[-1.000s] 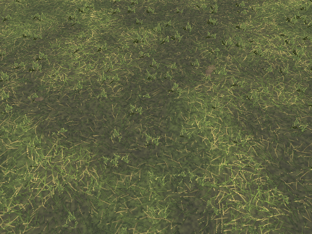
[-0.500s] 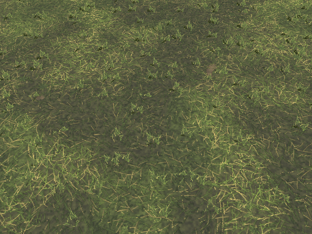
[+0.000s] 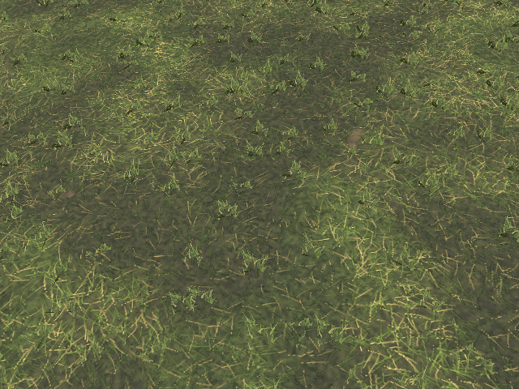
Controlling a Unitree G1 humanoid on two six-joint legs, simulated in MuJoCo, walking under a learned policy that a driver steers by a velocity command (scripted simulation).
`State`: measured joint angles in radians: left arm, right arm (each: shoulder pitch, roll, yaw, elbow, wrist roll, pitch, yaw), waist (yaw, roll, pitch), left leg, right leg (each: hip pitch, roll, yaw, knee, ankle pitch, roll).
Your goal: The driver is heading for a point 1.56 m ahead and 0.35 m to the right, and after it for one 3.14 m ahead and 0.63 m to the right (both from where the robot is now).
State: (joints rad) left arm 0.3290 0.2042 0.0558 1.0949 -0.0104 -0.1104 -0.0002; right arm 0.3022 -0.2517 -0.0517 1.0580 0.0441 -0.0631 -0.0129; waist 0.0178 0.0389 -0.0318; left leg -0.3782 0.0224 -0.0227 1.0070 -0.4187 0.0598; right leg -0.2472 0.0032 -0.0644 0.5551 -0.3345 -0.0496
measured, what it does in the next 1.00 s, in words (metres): walks ahead: left foot, then right foot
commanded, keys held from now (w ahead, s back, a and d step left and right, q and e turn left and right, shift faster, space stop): w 0.54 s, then no key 0.46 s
